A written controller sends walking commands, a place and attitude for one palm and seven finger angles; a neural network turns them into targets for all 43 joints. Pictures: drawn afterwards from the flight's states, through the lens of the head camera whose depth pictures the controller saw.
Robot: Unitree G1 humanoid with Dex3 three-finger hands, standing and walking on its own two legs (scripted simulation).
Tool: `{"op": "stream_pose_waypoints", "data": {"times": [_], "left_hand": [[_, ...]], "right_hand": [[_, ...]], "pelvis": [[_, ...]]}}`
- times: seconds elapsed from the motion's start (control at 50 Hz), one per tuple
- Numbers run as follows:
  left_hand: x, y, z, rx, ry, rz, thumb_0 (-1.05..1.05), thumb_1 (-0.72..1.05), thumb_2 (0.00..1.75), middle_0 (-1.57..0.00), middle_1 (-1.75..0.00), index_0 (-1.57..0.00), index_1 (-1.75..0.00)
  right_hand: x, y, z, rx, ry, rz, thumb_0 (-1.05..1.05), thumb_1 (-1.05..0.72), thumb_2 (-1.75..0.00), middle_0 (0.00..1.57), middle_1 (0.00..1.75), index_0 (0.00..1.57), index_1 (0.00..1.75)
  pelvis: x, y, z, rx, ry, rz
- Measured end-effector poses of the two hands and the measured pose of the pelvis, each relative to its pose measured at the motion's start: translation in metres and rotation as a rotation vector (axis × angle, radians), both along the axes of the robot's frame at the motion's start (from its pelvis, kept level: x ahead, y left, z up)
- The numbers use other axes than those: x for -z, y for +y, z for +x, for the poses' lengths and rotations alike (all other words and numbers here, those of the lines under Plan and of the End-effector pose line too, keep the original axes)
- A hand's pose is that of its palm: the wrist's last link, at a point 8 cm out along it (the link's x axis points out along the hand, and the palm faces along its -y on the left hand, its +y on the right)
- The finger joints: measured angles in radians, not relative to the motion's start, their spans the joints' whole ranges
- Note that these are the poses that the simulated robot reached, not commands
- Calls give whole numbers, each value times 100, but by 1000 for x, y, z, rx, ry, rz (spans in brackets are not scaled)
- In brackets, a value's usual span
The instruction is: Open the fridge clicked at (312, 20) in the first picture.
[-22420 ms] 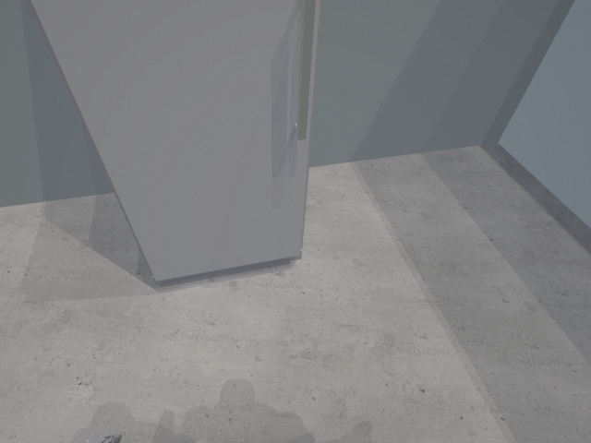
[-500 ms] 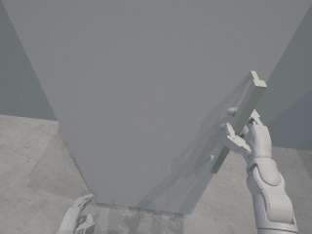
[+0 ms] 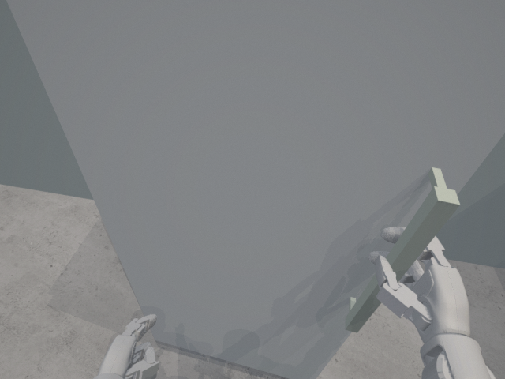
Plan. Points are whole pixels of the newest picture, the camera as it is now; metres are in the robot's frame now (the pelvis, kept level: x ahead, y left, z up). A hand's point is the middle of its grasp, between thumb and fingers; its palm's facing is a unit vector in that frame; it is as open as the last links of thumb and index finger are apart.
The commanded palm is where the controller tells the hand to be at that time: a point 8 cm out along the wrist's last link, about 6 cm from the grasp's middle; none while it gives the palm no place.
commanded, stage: walk backward, drawing the door open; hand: right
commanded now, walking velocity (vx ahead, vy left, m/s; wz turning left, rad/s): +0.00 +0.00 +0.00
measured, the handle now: (384, 266) +0.28 -0.18 +0.08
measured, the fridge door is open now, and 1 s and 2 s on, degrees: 4 24 56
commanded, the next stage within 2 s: none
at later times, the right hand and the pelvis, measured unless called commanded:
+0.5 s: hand (379, 326) +0.18 -0.13 +0.12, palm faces +0.26 +0.92 -0.29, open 6.6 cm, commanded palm +0.13 -0.18 +0.12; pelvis -0.03 +0.04 -0.01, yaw -5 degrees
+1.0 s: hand out of the picture +0.08 -0.07 +0.12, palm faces +0.30 +0.94 -0.15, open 6.6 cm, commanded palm +0.03 -0.11 +0.12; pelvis -0.12 +0.12 -0.01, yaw -19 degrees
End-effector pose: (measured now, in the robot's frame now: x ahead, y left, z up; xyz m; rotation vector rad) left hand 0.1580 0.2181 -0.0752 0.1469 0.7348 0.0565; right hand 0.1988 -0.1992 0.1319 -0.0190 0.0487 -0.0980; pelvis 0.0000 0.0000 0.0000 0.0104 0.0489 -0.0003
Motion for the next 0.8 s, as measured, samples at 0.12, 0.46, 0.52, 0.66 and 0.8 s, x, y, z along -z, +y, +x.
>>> {"op": "stream_pose_waypoints", "data": {"times": [0.12, 0.46, 0.52, 0.66, 0.8], "left_hand": [[2, 2, 19, 22, -41, 47, 1, 91, 90, -20, -30, -20, -30], [34, 13, 7, 69, 31, -24, 1, 91, 90, -20, -30, -20, -30], [35, 22, -1, 91, 62, 9, 1, 91, 90, -20, -30, -20, -30], [26, 37, -18, 95, 42, 72, 1, 91, 90, -20, -30, -20, -30], [14, 35, -41, 133, -10, 109, 1, 91, 90, -20, -30, -20, -30]], "right_hand": [[-4, 3, -26, -56, -27, -143, 1, -65, -75, 30, 128, 29, 136], [0, 19, -46, 141, -35, -298, -8, -59, -80, 44, 139, 27, 140], [3, 24, -56, 163, -65, -283, -8, -60, -78, 44, 139, 27, 140], [7, 36, -81, 163, -126, -221, -5, -62, -77, 44, 139, 29, 140], [12, 47, -106, 118, -204, -188, -4, -63, -76, 44, 139, 28, 137]], "pelvis": [[6, -2, 11, -2, 16, 5], [9, 33, -17, 74, 1, -54], [8, 42, -31, 96, -10, -61], [12, 53, -56, 140, -40, -42], [18, 65, -85, 205, -56, -27]]}}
